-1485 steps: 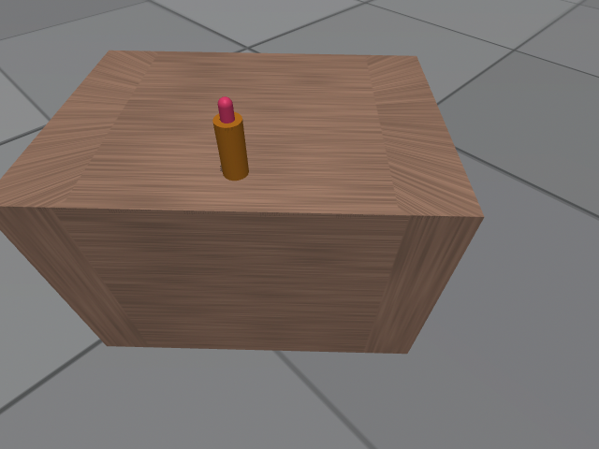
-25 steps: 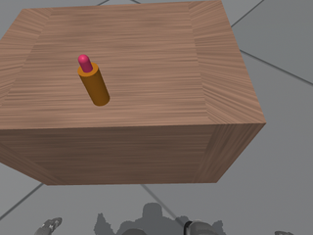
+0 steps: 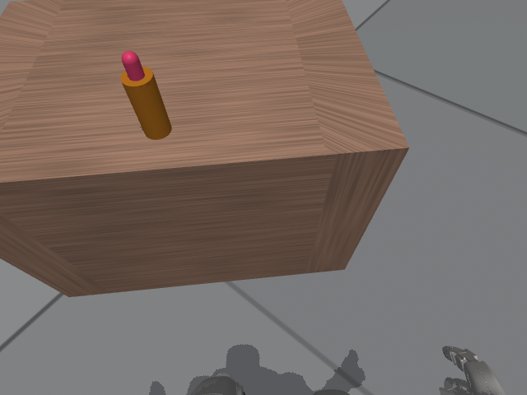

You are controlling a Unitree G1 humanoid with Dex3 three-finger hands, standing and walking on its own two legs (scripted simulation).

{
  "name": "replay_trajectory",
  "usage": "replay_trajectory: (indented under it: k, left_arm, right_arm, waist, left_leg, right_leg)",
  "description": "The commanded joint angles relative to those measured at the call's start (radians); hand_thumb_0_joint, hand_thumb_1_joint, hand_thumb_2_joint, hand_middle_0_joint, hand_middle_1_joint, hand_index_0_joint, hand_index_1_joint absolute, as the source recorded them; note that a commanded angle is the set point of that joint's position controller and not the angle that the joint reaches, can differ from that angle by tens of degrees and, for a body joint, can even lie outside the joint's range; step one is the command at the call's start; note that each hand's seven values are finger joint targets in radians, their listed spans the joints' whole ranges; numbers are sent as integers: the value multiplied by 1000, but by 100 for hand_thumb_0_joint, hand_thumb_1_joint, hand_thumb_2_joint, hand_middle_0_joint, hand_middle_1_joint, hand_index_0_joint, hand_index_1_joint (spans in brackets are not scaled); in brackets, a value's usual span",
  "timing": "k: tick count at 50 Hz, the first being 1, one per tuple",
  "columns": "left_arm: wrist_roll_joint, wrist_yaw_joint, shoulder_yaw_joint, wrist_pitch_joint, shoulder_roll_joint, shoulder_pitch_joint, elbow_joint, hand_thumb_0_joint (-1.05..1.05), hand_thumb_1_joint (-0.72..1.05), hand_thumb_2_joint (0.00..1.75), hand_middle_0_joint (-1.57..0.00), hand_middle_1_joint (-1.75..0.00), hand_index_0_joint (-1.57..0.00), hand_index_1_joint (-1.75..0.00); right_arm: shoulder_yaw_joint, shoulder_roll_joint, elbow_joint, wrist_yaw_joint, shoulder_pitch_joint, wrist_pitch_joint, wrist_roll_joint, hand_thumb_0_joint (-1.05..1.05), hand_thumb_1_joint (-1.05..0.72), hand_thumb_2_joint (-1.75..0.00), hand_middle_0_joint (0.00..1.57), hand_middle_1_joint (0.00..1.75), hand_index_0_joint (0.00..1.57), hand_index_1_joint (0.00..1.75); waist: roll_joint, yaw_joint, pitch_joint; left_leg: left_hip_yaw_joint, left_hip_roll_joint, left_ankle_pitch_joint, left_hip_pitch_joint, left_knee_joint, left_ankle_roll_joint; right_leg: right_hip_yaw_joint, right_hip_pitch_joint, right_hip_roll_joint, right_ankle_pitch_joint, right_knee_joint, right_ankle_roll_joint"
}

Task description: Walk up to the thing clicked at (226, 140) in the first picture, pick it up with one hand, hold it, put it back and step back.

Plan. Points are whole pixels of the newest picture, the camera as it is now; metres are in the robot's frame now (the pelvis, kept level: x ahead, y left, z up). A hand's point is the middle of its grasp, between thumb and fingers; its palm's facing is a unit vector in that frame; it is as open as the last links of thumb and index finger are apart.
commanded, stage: step back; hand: left
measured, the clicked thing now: (144, 95) +0.64 +0.24 +0.04
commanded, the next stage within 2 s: none
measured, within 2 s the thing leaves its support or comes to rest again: neither
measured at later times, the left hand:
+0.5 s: hand out of the picture -0.02 +0.29 -0.14, palm faces +0.03 -0.94 -0.34, open 7.4 cm
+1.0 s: hand out of the picture -0.22 +0.25 -0.12, palm faces -0.02 -0.90 -0.43, open 7.4 cm
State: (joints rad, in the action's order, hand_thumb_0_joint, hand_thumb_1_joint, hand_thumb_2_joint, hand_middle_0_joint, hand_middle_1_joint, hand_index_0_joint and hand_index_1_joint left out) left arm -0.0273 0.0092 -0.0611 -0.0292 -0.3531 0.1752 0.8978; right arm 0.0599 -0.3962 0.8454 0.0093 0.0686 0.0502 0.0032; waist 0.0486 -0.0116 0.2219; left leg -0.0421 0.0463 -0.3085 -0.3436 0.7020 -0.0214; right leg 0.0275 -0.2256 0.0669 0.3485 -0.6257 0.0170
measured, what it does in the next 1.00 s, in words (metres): walks backwards: left foot, then right foot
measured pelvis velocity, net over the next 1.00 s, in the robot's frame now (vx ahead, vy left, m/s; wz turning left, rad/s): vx -0.30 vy -0.02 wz -0.01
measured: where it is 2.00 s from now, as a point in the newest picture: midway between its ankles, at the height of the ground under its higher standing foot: outside the picture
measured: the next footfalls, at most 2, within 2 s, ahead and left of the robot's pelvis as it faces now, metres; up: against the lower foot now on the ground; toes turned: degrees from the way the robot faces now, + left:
left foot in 0.34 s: -0.07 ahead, +0.13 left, +0.00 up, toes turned -1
right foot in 0.76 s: -0.23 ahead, -0.13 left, +0.00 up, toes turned +0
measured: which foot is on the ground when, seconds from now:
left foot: down 0.00-0.00, up 0.02-0.32, down 0.34-0.80, up 0.82-1.00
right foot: down 0.00-0.38, up 0.40-0.74, down 0.76-1.00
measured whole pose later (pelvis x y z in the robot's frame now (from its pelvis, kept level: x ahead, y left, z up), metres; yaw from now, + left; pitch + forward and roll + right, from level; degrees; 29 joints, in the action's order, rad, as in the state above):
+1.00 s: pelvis -0.30 -0.02 +0.01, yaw +0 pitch -1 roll +2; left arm -0.05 0.00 -0.07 -0.06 -0.35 0.20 0.83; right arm 0.05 -0.41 0.87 0.03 0.21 0.05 0.00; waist 0.02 -0.02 0.12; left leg 0.13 -0.10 -0.47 -0.43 1.05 0.02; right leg 0.02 -0.32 -0.03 0.27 -0.61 0.02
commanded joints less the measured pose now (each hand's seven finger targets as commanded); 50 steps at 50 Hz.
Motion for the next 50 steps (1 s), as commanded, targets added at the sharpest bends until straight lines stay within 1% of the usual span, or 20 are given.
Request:
replay_trajectory:
  k: [1, 2, 4, 6, 11, 14, 16, 17, 19, 20, 21, 24, 31, 37, 38, 39, 40, 41, 44, 50]
  left_arm:
    - [-18, 15, -95, 37, -380, 9, -118, 0, 90, 90, -20, -30, -20, -30]
    - [-16, 18, -96, 41, -356, -13, -134, 0, 90, 90, -20, -30, -20, -30]
    - [4, 20, -79, 36, -276, -56, -162, 0, 90, 90, -20, -30, -20, -30]
    - [-4, 23, -75, 28, -236, -55, -167, 0, 90, 90, -20, -30, -20, -30]
    - [-14, 29, -73, 9, -226, 29, -180, 0, 90, 90, -20, -30, -20, -30]
    - [-2, 25, -74, -6, -235, 14, -194, 0, 90, 90, -20, -30, -20, -30]
    - [7, 17, -71, -18, -258, -53, -213, 0, 90, 90, -20, -30, -20, -30]
    - [7, 14, -60, -25, -233, -57, -218, 0, 90, 90, -20, -30, -20, -30]
    - [12, 22, -66, -24, -215, -103, -225, 0, 90, 90, -20, -30, -20, -30]
    - [-3, 30, -80, -25, -240, -123, -216, 0, 90, 90, -20, -30, -20, -30]
    - [0, 25, -83, -26, -253, -89, -196, 0, 90, 90, -20, -30, -20, -30]
    - [15, 8, -84, -28, -229, 26, -143, 0, 90, 90, -20, -30, -20, -30]
    - [0, 1, -64, -8, -199, -3, -155, 0, 90, 90, -20, -30, -20, -30]
    - [-6, -7, -68, -2, -205, 195, -39, 0, 90, 90, -20, -30, -20, -30]
    - [-20, -8, -83, -2, -249, 174, -44, 0, 90, 90, -20, -30, -20, -30]
    - [-30, -11, -104, 0, -324, 162, -72, 0, 90, 90, -20, -30, -20, -30]
    - [-31, -10, -117, -4, -429, 45, -115, 0, 90, 90, -20, -30, -20, -30]
    - [-22, 0, -115, 3, -415, -51, -149, 0, 90, 90, -20, -30, -20, -30]
    - [-19, 7, -79, 9, -256, -155, -169, 0, 90, 90, -20, -30, -20, -30]
    - [-29, 21, -84, -12, -240, -6, -177, 0, 90, 90, -20, -30, -20, -30]
  right_arm:
    - [44, -169, -80, 18, -8, -1, -12, 0, -90, -90, 20, 30, 20, 30]
    - [57, -196, -66, 23, 15, 4, -8, 0, -90, -90, 20, 30, 20, 30]
    - [45, -198, -33, 19, 82, 0, -18, 0, -90, -90, 20, 30, 20, 30]
    - [33, -175, -26, 24, 90, -10, -17, 0, -90, -90, 20, 30, 20, 30]
    - [21, -159, -53, 34, 82, -28, -6, 0, -90, -90, 20, 30, 20, 30]
    - [32, -159, -36, 30, 135, -37, 6, 0, -90, -90, 20, 30, 20, 30]
    - [46, -164, 0, 24, 216, -41, 17, 0, -90, -90, 20, 30, 20, 30]
    - [57, -186, 0, 24, 206, -44, 30, 0, -90, -90, 20, 30, 20, 30]
    - [84, -348, -35, 9, 119, -42, 44, 0, -90, -90, 20, 30, 20, 30]
    - [94, -369, -50, 11, 89, -46, 44, 0, -90, -90, 20, 30, 20, 30]
    - [83, -330, -53, 17, 41, -52, 45, 0, -90, -90, 20, 30, 20, 30]
    - [52, -212, -76, 20, -22, -57, 44, 0, -90, -90, 20, 30, 20, 30]
    - [67, -226, -63, 20, 131, -43, 28, 0, -90, -90, 20, 30, 20, 30]
    - [64, -260, -102, 10, 19, -6, 22, 0, -90, -90, 20, 30, 20, 30]
    - [56, -232, -104, 8, 35, -4, 17, 0, -90, -90, 20, 30, 20, 30]
    - [40, -175, -123, 9, 25, -8, 9, 0, -90, -90, 20, 30, 20, 30]
    - [53, -186, -120, 29, 0, -8, 10, 0, -90, -90, 20, 30, 20, 30]
    - [75, -235, -106, 32, 22, -6, 9, 0, -90, -90, 20, 30, 20, 30]
    - [45, -188, -43, 23, 129, -13, -7, 0, -90, -90, 20, 30, 20, 30]
    - [17, -145, -64, 35, 128, -44, 10, 0, -90, -90, 20, 30, 20, 30]
  waist:
    - [-348, -50, -242]
    - [-291, -32, -193]
    - [-150, 8, -196]
    - [-151, 3, -235]
    - [-229, -53, -281]
    - [-286, -32, -320]
    - [-262, 21, -340]
    - [-203, 18, -313]
    - [167, 39, -245]
    - [174, 63, -208]
    - [132, 23, -177]
    - [70, -54, -173]
    - [134, 50, -281]
    - [148, -38, -330]
    - [48, -29, -292]
    - [-181, -43, -235]
    - [-370, -74, -178]
    - [-343, -28, -92]
    - [-180, 54, -121]
    - [-270, -43, -236]
  left_leg:
    - [120, -137, -333, -53, 360, 15]
    - [225, -106, -357, -46, 496, 21]
    - [245, -144, -263, -73, 509, 15]
    - [205, -179, -220, -95, 508, 32]
    - [136, -116, -226, -163, 180, 59]
    - [73, -83, -158, -50, -58, 41]
    - [32, -83, 65, 115, -279, 14]
    - [123, -38, 134, 171, -302, -4]
    - [563, 332, 236, 54, -411, -215]
    - [641, 387, 195, -67, -446, -292]
    - [573, 375, 188, -78, -431, -292]
    - [278, 171, 326, 48, -342, -164]
    - [268, 186, 386, 349, -256, -222]
    - [217, 160, 177, 86, -182, -132]
    - [202, 95, 36, -44, -128, -78]
    - [155, -73, -174, -221, 49, -11]
    - [131, -139, -309, -150, 320, 31]
    - [224, -77, -284, -81, 467, 29]
    - [201, -178, -140, -114, 494, 19]
    - [90, -105, -206, -165, 119, 52]
  right_leg:
    - [560, -46, -455, -518, 279, 301]
    - [570, -115, -474, -529, 283, 318]
    - [297, -50, -334, -614, 205, 227]
    - [201, 14, -258, -658, 157, 178]
    - [207, 246, -263, -693, 100, 194]
    - [217, 232, -270, -618, 67, 173]
    - [190, 111, -249, -476, 11, 127]
    - [189, -18, -213, -336, -15, 83]
    - [68, -230, 39, 275, -378, -2]
    - [169, -183, 42, 319, -552, -5]
    - [190, -192, 22, 258, -630, -5]
    - [191, -272, 61, 118, -671, -3]
    - [102, -253, 3, 178, -298, -70]
    - [-24, 93, -41, -66, 198, -1]
    - [91, 113, -95, -15, 215, 34]
    - [395, 78, -285, 69, 293, 108]
    - [580, -210, -478, 129, 400, 267]
    - [606, -389, -519, 154, 445, 290]
    - [163, -205, -270, -273, 245, 153]
    - [151, 177, -282, -477, 117, 167]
